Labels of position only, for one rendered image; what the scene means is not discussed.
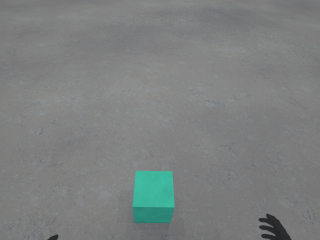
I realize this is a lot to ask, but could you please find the right robot hand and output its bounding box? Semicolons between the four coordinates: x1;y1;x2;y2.
258;213;291;240

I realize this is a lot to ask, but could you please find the carton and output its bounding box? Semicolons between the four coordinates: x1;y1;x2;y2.
132;170;175;223

